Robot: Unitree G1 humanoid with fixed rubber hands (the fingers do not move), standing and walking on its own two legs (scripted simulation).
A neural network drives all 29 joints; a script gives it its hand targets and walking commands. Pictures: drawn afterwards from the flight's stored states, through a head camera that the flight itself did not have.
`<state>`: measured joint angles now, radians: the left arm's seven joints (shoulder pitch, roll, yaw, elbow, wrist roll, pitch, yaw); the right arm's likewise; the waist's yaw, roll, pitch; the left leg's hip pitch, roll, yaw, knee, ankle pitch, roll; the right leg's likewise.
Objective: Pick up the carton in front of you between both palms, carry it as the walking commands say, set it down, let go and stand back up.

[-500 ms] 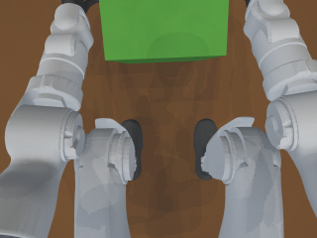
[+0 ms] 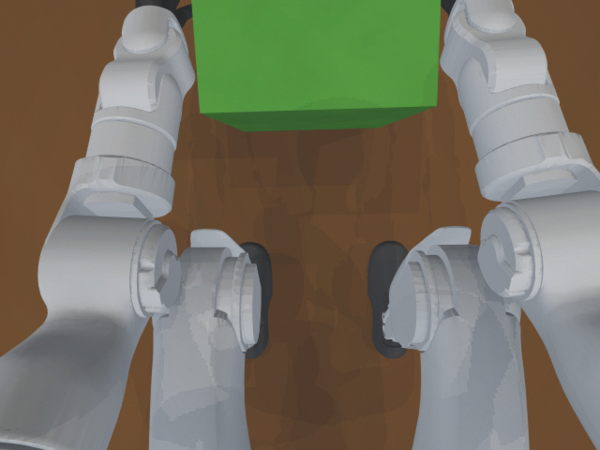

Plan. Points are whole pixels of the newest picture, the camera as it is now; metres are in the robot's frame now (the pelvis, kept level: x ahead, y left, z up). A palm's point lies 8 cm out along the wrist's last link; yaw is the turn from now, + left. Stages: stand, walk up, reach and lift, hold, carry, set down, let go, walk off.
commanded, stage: reach and lift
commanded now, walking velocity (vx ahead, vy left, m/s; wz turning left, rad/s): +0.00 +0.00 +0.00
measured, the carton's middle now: (312, 34) +0.54 +0.01 -0.20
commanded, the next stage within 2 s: none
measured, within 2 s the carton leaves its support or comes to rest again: neither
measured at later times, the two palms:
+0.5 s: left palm out of the picture +0.49 +0.16 +0.07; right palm out of the picture +0.50 -0.14 +0.07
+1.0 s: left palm out of the picture +0.45 +0.16 +0.23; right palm out of the picture +0.46 -0.14 +0.23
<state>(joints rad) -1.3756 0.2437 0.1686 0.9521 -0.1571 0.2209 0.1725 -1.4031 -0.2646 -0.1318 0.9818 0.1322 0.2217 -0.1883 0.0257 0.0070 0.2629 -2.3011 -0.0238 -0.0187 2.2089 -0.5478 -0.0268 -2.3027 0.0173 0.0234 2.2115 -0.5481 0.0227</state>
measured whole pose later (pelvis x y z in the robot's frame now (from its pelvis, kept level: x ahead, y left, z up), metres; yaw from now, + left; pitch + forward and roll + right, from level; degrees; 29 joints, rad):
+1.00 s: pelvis +0.04 +0.00 +0.26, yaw +1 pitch +32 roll +0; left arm -0.68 -0.09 0.42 0.59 0.22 0.38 0.03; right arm -0.70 0.09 -0.41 0.63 -0.21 0.36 -0.05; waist 0.01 -0.01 -0.24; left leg -1.45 -0.03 -0.04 1.35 -0.46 -0.02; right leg -1.45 0.04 0.04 1.36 -0.47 0.01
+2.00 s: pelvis +0.08 +0.00 +0.41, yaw +1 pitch -5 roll +0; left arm -0.35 -0.18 0.33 0.39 0.31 0.61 -0.03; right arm -0.36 0.17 -0.35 0.40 -0.31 0.60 0.01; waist 0.01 0.00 0.04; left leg -0.17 -0.02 -0.05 0.47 -0.21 -0.01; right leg -0.17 0.02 0.06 0.48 -0.22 0.00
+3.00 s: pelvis +0.09 +0.00 +0.42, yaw +1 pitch -9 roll +0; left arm -0.25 -0.15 0.21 0.21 0.26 0.77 -0.02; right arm -0.26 0.15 -0.22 0.22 -0.27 0.76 0.00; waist 0.00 0.00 0.05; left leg -0.03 -0.01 -0.05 0.36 -0.18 -0.01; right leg -0.03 0.02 0.06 0.37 -0.19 0.00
